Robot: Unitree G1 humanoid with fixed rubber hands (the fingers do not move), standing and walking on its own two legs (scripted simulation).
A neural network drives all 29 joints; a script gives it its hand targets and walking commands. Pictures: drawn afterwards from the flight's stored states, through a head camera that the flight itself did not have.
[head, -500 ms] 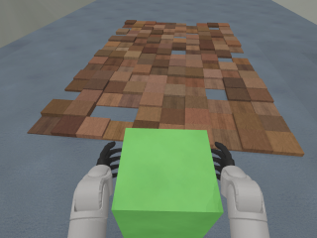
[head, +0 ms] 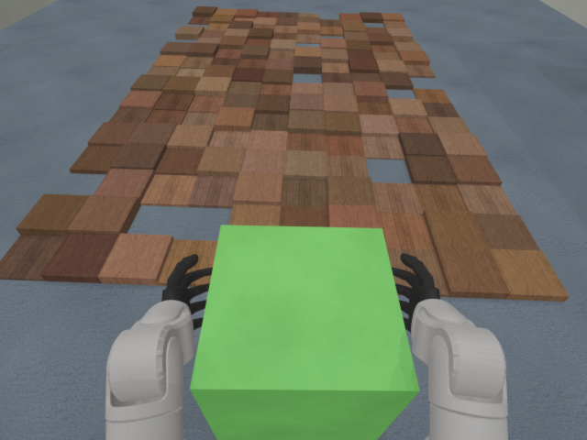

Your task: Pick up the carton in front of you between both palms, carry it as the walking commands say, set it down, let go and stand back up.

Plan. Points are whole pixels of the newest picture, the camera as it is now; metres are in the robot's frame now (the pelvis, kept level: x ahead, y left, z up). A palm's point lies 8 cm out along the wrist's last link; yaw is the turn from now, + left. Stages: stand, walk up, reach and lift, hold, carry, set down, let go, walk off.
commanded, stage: carry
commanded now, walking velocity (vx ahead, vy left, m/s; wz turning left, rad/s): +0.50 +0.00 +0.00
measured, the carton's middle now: (298, 342) +0.27 -0.01 +0.01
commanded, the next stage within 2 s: none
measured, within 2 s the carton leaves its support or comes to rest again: neither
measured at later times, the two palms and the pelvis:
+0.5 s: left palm (220, 135) +0.61 +0.12 +0.12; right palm (380, 133) +0.62 -0.18 +0.12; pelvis +0.33 -0.04 +0.00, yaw +2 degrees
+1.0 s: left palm (226, 42) +1.05 +0.15 +0.14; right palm (339, 41) +1.04 -0.15 +0.14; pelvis +0.65 +0.00 -0.01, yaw +2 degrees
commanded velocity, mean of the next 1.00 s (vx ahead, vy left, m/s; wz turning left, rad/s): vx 0.50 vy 0.00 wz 0.00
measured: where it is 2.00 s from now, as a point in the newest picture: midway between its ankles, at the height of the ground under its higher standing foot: (281, 213)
